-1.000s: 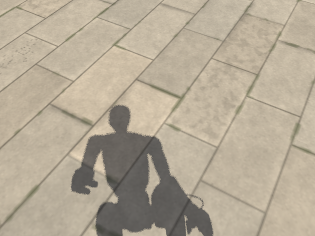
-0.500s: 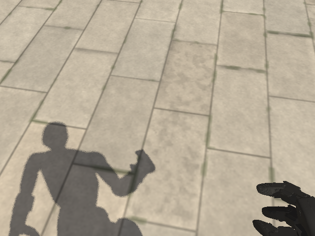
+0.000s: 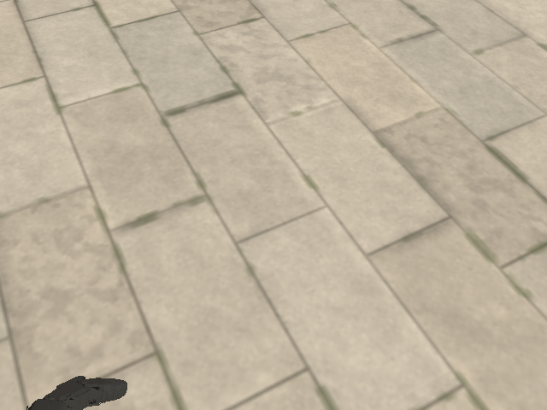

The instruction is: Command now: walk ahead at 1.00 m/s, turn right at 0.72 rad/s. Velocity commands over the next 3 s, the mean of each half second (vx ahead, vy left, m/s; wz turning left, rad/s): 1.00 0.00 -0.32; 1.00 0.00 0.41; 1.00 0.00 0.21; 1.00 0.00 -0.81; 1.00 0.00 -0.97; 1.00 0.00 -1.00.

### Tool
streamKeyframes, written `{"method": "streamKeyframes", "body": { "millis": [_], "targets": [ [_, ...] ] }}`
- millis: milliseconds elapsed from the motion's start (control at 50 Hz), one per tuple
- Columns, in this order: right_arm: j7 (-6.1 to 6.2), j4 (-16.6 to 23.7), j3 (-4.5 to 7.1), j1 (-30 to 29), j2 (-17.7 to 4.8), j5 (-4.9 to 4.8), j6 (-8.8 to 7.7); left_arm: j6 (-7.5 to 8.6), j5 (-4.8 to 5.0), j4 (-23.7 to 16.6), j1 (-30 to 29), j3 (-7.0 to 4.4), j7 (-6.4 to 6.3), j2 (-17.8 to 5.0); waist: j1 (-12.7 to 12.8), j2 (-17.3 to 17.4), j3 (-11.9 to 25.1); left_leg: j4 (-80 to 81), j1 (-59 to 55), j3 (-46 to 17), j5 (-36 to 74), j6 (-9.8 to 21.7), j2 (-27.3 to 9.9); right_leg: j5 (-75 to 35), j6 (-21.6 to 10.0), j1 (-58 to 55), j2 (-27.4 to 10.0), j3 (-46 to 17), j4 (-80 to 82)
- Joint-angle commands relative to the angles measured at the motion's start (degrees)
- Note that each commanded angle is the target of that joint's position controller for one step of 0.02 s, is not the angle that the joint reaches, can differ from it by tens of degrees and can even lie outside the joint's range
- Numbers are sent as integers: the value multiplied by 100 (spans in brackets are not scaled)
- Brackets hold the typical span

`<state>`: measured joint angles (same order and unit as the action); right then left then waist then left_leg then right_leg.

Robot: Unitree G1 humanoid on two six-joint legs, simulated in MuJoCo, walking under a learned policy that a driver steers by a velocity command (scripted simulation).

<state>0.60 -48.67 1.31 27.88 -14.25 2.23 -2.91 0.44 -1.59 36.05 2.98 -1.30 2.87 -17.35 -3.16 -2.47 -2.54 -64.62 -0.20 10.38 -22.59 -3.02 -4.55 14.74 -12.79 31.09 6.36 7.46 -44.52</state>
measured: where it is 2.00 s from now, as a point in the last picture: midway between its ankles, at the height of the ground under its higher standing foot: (213, 36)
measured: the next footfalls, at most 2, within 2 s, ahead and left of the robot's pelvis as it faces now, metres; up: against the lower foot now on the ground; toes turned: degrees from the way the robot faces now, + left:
left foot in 0.38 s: +0.60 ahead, +0.13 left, +0.00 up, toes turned -6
right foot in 0.82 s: +0.99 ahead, -0.15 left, +0.00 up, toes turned -3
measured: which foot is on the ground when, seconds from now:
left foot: up 0.00-0.36, down 0.38-0.84, up 0.86-1.00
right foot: down 0.00-0.40, up 0.42-0.80, down 0.82-1.00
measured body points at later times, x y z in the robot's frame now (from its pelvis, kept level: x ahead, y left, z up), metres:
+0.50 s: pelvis +0.48 +0.05 +0.03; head +0.50 +0.04 +0.48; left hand +0.58 +0.32 -0.09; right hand +0.55 -0.24 -0.08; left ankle +0.56 +0.13 -0.69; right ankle +0.29 -0.03 -0.57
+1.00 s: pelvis +0.95 -0.03 +0.04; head +0.97 -0.04 +0.49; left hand +1.01 +0.25 -0.07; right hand +1.07 -0.32 -0.08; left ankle +0.88 +0.08 -0.59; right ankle +0.95 -0.15 -0.69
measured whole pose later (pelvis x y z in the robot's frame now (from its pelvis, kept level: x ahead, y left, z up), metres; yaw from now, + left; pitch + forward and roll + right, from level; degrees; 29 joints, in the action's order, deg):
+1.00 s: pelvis +0.95 -0.03 +0.04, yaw +6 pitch +2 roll -1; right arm -1.8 -45.9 4.0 15.6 -19.6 0.9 -1.6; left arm 5.7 -2.3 46.9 16.3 -2.2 -0.1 -16.6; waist 0.3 2.7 -0.7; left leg -73.1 30.7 -0.1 -14.7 5.5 -3.1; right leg 14.1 -0.5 12.9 -1.5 8.4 -26.4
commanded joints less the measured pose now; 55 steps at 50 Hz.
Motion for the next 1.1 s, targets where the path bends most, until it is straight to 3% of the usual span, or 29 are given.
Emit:
{"method": "streamKeyframes", "body": {
  "millis": [20,40,100,120,180,260,320,360,380,400,420,440,460,480,540,640,700,760,780,800,820,840,860,880,900,920,960,1000,1100],
  "targets": [
    [-25,1395,144,-1087,-1028,-91,-349,-86,13,214,1937,-622,-280,-1551,995,241,1431,-2817,5047,-1313,235,211,118,364,-1251,-5113,-2174,-4772,2778],
    [-19,1273,115,-992,-1002,-97,-365,-16,13,335,1735,-526,-323,-1181,605,656,468,-2112,4817,-1235,477,235,-154,203,-993,-3900,-2049,-4267,3035],
    [-88,1018,36,-720,-717,152,-32,292,54,442,1287,-281,-373,-583,-54,861,-39,-950,3651,-1310,218,107,-535,-373,-612,-1897,-1258,-2908,3285],
    [-134,1134,3,-787,-615,153,40,386,72,508,1446,-261,-341,-590,-80,536,-116,-523,3563,-1237,162,44,-567,-688,-700,-1547,-1289,-2813,3402],
    [-211,1513,-93,-2011,-439,55,1,551,127,688,1672,-294,-242,-626,235,400,-569,1236,3579,-952,1574,102,-578,-1462,-456,-1244,-805,-2006,3789],
    [-322,1570,-100,-2632,-414,-117,-68,693,266,923,2094,-320,-183,-789,590,268,-413,2938,2619,-672,3632,502,-124,-2781,-95,-1943,-966,-1709,4222],
    [-245,1507,33,-2496,-723,-55,-75,650,158,1079,2228,-368,-253,-1126,461,38,29,3293,2359,-484,2720,764,427,-5432,172,-3392,-1221,-1538,3332],
    [-103,1103,230,-1026,-1091,-92,-58,515,-62,1144,2079,-413,-345,-1342,-349,-247,889,3164,999,-569,1588,919,753,-6661,350,-3622,-1368,-1493,1385],
    [6,750,338,275,-1300,-66,-27,459,-154,1114,1724,-391,-378,-1254,-1101,-180,1354,3117,-376,-711,1205,1006,486,-5959,414,-2784,-1162,-1305,-289],
    [86,653,542,829,-1989,161,-48,495,25,880,2377,-175,-336,-360,-734,1339,2174,3099,-2109,-2990,-392,1581,-1159,-2484,640,-878,-442,-1006,-3177],
    [-52,624,533,653,-1863,135,-47,587,190,819,2600,-72,-261,-184,-467,2142,2782,4628,-2589,-6022,-1419,1966,-1841,1110,674,397,351,-1513,-4194],
    [-107,669,477,-101,-1433,83,-60,578,128,720,1834,-99,-318,-487,-387,1203,1577,4840,-1835,-5394,-1579,1858,-1574,601,549,1123,-208,-1569,-4299],
    [-141,645,396,-435,-1063,11,-94,576,94,631,1400,-87,-279,-583,-266,446,993,4874,-928,-4471,-1058,1759,-1429,131,542,1061,-534,-1496,-3877],
    [-148,543,335,-539,-858,30,-118,550,42,561,1172,-54,-224,-502,-111,172,603,4996,-199,-3874,-583,1650,-1201,93,547,901,-705,-1464,-3517],
    [-121,217,207,-499,-596,-48,-235,324,-92,412,1154,67,-64,-150,401,461,-16,5554,1077,-2930,-304,1486,-804,238,735,682,-980,-1456,-2899],
    [-197,74,245,-380,-753,-221,-417,379,-110,-224,-327,228,64,-134,365,390,-691,6379,1832,-1747,1420,1489,-175,-1550,1067,542,-1308,-749,-241],
    [-188,42,339,-201,-1106,-328,-465,402,-4,-227,-648,260,116,-70,238,278,-455,6658,1584,-1608,2855,1472,-229,-2468,1083,-562,-966,-446,725],
    [-136,-97,381,48,-1306,-270,-394,457,-75,-240,-656,144,-43,-380,270,472,-135,5621,216,-1704,5047,1294,-442,-1814,963,-811,-706,-472,1342],
    [-102,-131,417,88,-1463,-209,-349,479,-86,-90,-160,58,-112,-549,481,639,320,4827,-38,-1711,5739,1198,-430,-1238,920,-1406,-507,-473,1355],
    [-70,-131,441,-22,-1571,-145,-288,500,-83,231,935,-48,-195,-722,1019,695,924,3455,185,-1642,5820,1105,-311,-850,872,-2573,-421,-491,1385],
    [-66,-36,413,-199,-1410,-114,-277,512,-142,498,2049,-190,-315,-1029,1530,615,1542,1819,1224,-1610,4669,1041,-51,-320,835,-4050,-1051,-982,1135],
    [-80,229,223,69,-475,-162,-306,531,-343,554,2736,-339,-415,-1542,1366,-784,2448,-389,2584,-1400,990,1035,459,1834,764,-5304,-2755,-3047,1438],
    [-123,502,171,437,-347,-469,-294,467,-304,469,2384,-398,-368,-1695,916,-1919,3161,-1700,3744,-1607,-397,1018,846,2767,292,-5694,-3488,-5754,2836],
    [-65,448,249,-289,-766,-350,-207,452,-230,429,1772,-335,-339,-1100,878,-839,2014,-1847,4369,-1576,248,1084,373,3014,386,-4949,-3096,-4902,2930],
    [-105,471,246,-733,-772,-267,-169,492,-165,467,1468,-235,-323,-625,845,-247,1131,-1483,4435,-1492,713,1042,151,1952,461,-4062,-2849,-3769,2856],
    [-163,452,241,-865,-684,-229,-114,513,-181,565,1375,-213,-311,-470,702,-5,760,-1255,4225,-1473,836,978,-9,937,553,-3448,-2635,-3035,2959],
    [-277,517,213,-887,-444,-77,95,590,-81,822,1537,-156,-315,-250,411,-233,391,-1061,3950,-1445,823,855,-231,3,669,-2697,-2407,-1992,3156],
    [-357,725,180,-1287,-285,-63,264,682,61,1029,1621,-131,-278,-93,294,-178,109,-916,4266,-1344,967,801,-355,-615,823,-2589,-2261,-1202,3404],
    [-544,1282,71,-2400,-372,-86,300,804,34,1133,1410,-176,-278,-271,114,-21,-441,862,4071,-716,2459,893,-204,-1986,995,-2225,-1777,493,3899]
  ]
}}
